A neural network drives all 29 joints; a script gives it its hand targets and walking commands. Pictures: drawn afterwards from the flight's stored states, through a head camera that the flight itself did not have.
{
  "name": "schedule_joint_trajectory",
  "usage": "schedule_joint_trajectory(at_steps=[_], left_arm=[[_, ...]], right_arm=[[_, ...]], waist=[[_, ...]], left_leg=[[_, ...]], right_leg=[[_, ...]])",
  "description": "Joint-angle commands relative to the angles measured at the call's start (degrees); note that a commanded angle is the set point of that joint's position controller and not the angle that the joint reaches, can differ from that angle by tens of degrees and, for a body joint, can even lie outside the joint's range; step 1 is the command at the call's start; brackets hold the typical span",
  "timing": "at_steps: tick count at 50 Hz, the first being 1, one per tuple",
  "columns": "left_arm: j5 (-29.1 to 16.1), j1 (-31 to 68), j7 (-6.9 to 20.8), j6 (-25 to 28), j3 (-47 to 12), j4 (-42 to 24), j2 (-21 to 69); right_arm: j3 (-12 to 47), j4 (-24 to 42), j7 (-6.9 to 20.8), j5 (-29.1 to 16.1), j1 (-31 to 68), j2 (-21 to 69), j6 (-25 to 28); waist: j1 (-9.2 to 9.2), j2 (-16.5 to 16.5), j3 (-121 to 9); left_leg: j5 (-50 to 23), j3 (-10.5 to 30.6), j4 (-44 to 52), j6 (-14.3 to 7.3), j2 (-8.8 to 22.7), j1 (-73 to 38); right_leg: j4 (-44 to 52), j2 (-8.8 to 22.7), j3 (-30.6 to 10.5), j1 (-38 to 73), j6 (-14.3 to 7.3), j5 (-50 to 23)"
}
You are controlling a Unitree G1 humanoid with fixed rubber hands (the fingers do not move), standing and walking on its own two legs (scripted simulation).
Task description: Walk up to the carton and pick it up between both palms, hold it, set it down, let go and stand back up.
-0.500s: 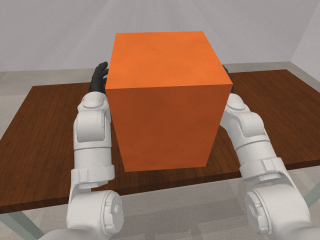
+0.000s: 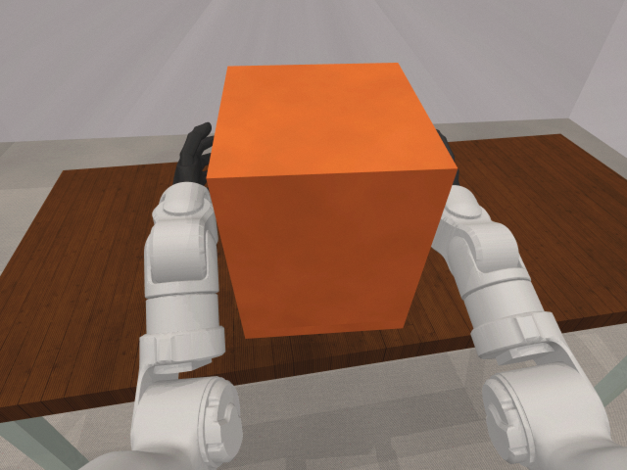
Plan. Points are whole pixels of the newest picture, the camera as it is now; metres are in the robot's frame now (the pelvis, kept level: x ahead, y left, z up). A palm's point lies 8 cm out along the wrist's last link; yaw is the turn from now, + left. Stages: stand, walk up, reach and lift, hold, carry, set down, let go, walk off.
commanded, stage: hold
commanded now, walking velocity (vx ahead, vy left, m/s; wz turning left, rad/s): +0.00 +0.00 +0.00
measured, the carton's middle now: (319, 204) +0.36 +0.00 +0.20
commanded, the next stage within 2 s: set down in 1.64 s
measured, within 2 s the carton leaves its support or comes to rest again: neither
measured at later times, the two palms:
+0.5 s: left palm (189, 189) +0.36 +0.15 +0.23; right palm (437, 188) +0.36 -0.14 +0.22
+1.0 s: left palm (193, 187) +0.36 +0.15 +0.23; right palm (440, 190) +0.36 -0.14 +0.22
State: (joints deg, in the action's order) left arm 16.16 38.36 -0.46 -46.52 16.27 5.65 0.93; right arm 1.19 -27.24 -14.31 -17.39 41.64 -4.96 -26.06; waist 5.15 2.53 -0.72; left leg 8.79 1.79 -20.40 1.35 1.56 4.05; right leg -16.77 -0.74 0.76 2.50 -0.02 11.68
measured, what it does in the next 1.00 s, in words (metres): stands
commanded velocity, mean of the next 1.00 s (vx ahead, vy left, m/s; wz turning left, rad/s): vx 0.00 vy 0.00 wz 0.00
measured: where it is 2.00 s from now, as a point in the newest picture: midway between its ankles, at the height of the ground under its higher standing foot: outside the picture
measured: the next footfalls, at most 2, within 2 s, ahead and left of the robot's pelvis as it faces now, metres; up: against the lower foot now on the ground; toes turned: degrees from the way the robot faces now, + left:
none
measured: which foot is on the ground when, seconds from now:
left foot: down 0.00-1.00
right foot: down 0.00-1.00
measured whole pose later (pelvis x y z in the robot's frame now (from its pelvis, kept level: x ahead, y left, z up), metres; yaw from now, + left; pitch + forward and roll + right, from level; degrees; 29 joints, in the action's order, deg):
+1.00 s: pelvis +0.00 +0.00 +0.00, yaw +0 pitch -7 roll -1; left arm 16.3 39.3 -0.4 -46.2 16.4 7.5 0.7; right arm 0.1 -28.7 -13.9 -16.5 42.1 -4.4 -26.0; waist 4.8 2.8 -1.4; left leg 8.6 1.7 -20.1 1.4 1.5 4.1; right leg -17.1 -0.8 0.5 2.0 -0.1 11.7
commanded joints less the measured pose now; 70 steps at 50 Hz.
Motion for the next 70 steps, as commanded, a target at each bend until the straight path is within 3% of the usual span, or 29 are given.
schedule_joint_trajectory(at_steps=[1, 4, 6, 9, 11, 13, 15, 17, 20, 23, 27, 31, 33, 37, 42, 44, 47, 51, 56, 59, 61, 64, 67, 68, 70], left_arm=[[-9.88, 41.15, 7.86, 4.30, -29.61, -7.73, 32.94], [-9.10, 40.91, 8.41, 3.82, -28.56, -5.46, 32.32], [-9.26, 42.32, 8.42, 4.00, -28.95, -4.85, 33.10], [-9.19, 41.63, 8.52, 4.07, -27.86, -1.99, 33.15], [-9.26, 41.54, 8.37, 4.36, -28.41, -3.27, 33.58], [-10.27, 42.29, 8.17, 4.74, -28.84, -5.07, 33.51], [-8.86, 41.22, 8.42, 4.24, -26.60, -2.63, 32.69], [-8.85, 40.77, 8.78, 4.33, -26.64, -3.02, 32.47], [-8.88, 40.65, 8.71, 4.18, -27.36, -1.12, 32.93], [-8.60, 41.04, 8.79, 4.06, -27.45, -2.32, 33.49], [-10.21, 44.85, 8.02, 4.85, -30.23, -6.34, 34.15], [-10.89, 42.43, 7.14, 4.73, -30.72, -5.53, 34.98], [-9.75, 41.69, 7.14, 4.41, -28.62, -3.65, 33.58], [-8.68, 40.56, 8.50, 3.96, -26.82, -2.38, 33.03], [-10.04, 41.49, 8.03, 4.48, -29.82, -5.91, 34.34], [-9.92, 42.81, 7.76, 4.68, -29.46, -6.63, 33.51], [-9.14, 40.59, 8.12, 4.10, -28.30, -2.76, 32.93], [-9.40, 40.90, 8.32, 4.23, -28.50, -5.52, 33.47], [-9.58, 42.99, 8.06, 4.47, -28.67, -5.64, 33.34], [-10.17, 43.20, 7.72, 4.56, -29.00, -4.31, 33.55], [-9.88, 42.61, 7.78, 4.36, -29.13, -3.12, 33.65], [-9.57, 41.37, 8.06, 4.20, -27.92, -2.87, 33.41], [-8.57, 41.42, 8.74, 4.01, -27.47, -2.62, 33.05], [-8.97, 41.85, 8.68, 4.04, -27.37, -2.90, 33.60], [-9.77, 41.28, 8.20, 4.42, -28.92, -3.59, 34.19]], right_arm=[[22.07, 21.02, 4.60, -6.30, 52.04, 36.05, 2.95], [20.14, 18.41, 4.64, -5.06, 51.37, 35.53, 2.52], [19.69, 17.66, 5.08, -4.65, 52.31, 36.08, 2.58], [20.04, 18.00, 5.21, -4.34, 54.99, 36.52, 2.90], [20.39, 17.95, 4.94, -4.87, 53.92, 36.56, 3.07], [22.08, 20.22, 4.72, -5.92, 55.04, 37.26, 3.56], [21.23, 17.50, 4.69, -5.40, 53.93, 36.33, 3.03], [21.66, 18.76, 4.56, -5.16, 54.08, 37.42, 3.41], [19.85, 17.97, 4.44, -4.59, 54.50, 36.06, 3.44], [19.84, 17.12, 4.53, -4.71, 53.34, 36.34, 3.31], [18.89, 16.33, 5.29, -4.67, 52.40, 36.32, 3.20], [21.28, 21.57, 5.39, -6.01, 55.98, 36.88, 4.02], [21.08, 18.33, 5.13, -5.93, 54.38, 36.05, 3.16], [19.59, 16.70, 4.90, -4.62, 52.81, 36.00, 2.81], [22.04, 21.63, 4.57, -6.60, 54.58, 36.50, 3.78], [21.67, 19.57, 4.63, -6.42, 53.17, 36.53, 3.17], [19.87, 17.65, 4.87, -4.60, 52.66, 35.47, 3.02], [21.50, 19.81, 4.61, -5.85, 53.17, 36.66, 3.12], [20.81, 18.59, 4.88, -5.79, 53.50, 36.43, 3.03], [20.29, 19.33, 5.15, -4.85, 55.23, 36.81, 3.43], [19.57, 18.00, 5.15, -4.56, 54.27, 35.77, 3.25], [20.62, 18.56, 4.94, -4.89, 54.32, 36.12, 3.02], [19.23, 15.61, 4.84, -4.71, 52.64, 35.59, 2.62], [20.03, 17.86, 5.00, -5.29, 54.86, 36.40, 3.07], [21.16, 21.06, 4.74, -5.86, 56.27, 36.40, 3.79]], waist=[[0.07, -4.29, -24.59], [0.40, -3.36, -21.88], [0.49, -4.77, -21.43], [-0.43, -2.79, -21.78], [-0.18, -3.80, -23.29], [-0.55, -2.82, -26.30], [-1.02, -2.37, -22.79], [-1.39, -1.66, -23.78], [0.08, -3.48, -21.73], [-0.05, -3.92, -21.55], [1.59, -6.11, -23.78], [-0.30, -5.19, -27.31], [-0.62, -4.01, -23.56], [-0.15, -2.32, -21.76], [0.19, -4.85, -26.51], [0.28, -4.96, -25.81], [0.01, -3.74, -22.00], [-0.31, -3.43, -23.89], [-0.11, -4.43, -23.26], [-0.19, -3.17, -24.41], [0.35, -4.42, -23.28], [-0.13, -2.93, -24.18], [0.30, -4.03, -21.49], [-0.56, -3.76, -22.38], [-0.28, -4.25, -25.66]], left_leg=[[-17.83, -1.84, -1.03, 0.81, -3.62, -16.31], [-13.33, -2.15, 0.35, 0.13, -3.60, -14.87], [-11.24, -2.17, 1.05, 0.03, -3.45, -13.61], [-11.38, -2.27, 0.80, -0.66, -3.65, -13.72], [-13.82, -2.12, 0.01, -0.23, -3.61, -14.56], [-16.20, -2.09, -0.90, -0.30, -3.69, -15.67], [-13.84, -2.39, 0.17, -0.63, -3.71, -14.79], [-12.80, -2.32, 0.35, -1.15, -3.90, -13.93], [-12.45, -2.29, 0.05, -0.49, -3.76, -14.34], [-12.67, -2.30, 0.40, -0.21, -3.69, -14.07], [-12.73, -1.91, 0.41, 1.10, -3.21, -14.79], [-16.85, -1.41, -1.42, 0.56, -3.27, -16.09], [-15.34, -1.42, -0.72, 0.12, -3.32, -15.60], [-11.80, -2.11, 0.91, -0.55, -3.50, -13.81], [-18.73, -1.84, -1.70, 0.72, -3.77, -16.25], [-16.73, -1.94, -0.97, 0.68, -3.72, -16.10], [-12.50, -2.00, 0.34, 0.00, -3.53, -14.61], [-16.44, -2.02, -0.58, 0.06, -3.80, -15.08], [-14.25, -1.95, -0.04, 0.34, -3.41, -14.84], [-12.33, -2.07, 0.16, -0.44, -3.40, -14.55], [-12.28, -2.12, 0.02, -0.06, -3.31, -14.66], [-13.02, -2.25, -0.05, -0.47, -3.59, -14.64], [-11.99, -2.23, 0.82, 0.03, -3.59, -13.71], [-12.93, -2.21, 0.57, -0.30, -3.60, -13.64], [-16.65, -1.83, -1.17, 0.15, -3.64, -15.44]], right_leg=[[2.21, -3.57, 2.44, -4.55, 4.14, -15.21], [3.12, -3.18, 2.15, -5.75, 3.98, -11.17], [3.08, -2.89, 2.06, -6.18, 3.56, -9.30], [3.20, -2.92, 1.94, -5.79, 4.01, -10.74], [2.63, -3.06, 1.87, -5.04, 3.94, -12.91], [2.13, -3.46, 2.06, -3.94, 4.28, -15.42], [3.12, -3.09, 1.97, -5.15, 4.20, -12.62], [2.87, -2.95, 1.96, -4.19, 4.31, -12.72], [3.24, -2.80, 1.80, -5.81, 3.96, -12.41], [3.33, -2.86, 1.90, -5.32, 3.80, -11.50], [2.80, -3.19, 2.50, -6.67, 3.42, -8.45], [2.12, -3.57, 2.52, -5.85, 3.57, -12.57], [2.67, -3.49, 2.42, -6.66, 3.73, -11.24], [3.11, -3.08, 1.89, -5.17, 3.95, -10.39], [2.06, -3.34, 1.96, -3.72, 4.13, -17.00], [2.24, -3.31, 2.11, -4.78, 4.22, -14.07], [3.10, -3.15, 2.23, -6.62, 3.87, -10.19], [2.43, -3.16, 2.05, -4.25, 4.35, -15.26], [2.68, -3.25, 2.17, -5.79, 3.82, -11.08], [2.92, -3.26, 2.17, -6.40, 3.93, -9.40], [3.08, -3.08, 2.00, -6.67, 3.55, -9.60], [2.89, -3.21, 1.94, -5.70, 3.91, -11.45], [3.16, -3.12, 2.03, -5.41, 3.80, -10.22], [3.10, -3.17, 2.14, -5.36, 3.81, -10.53], [2.37, -3.34, 2.06, -4.55, 3.95, -14.93]])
